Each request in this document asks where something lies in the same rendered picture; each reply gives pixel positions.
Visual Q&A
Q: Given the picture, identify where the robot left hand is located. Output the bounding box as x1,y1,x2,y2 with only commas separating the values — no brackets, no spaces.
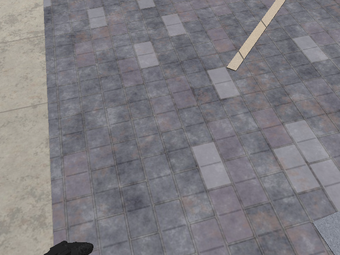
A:
44,241,94,255

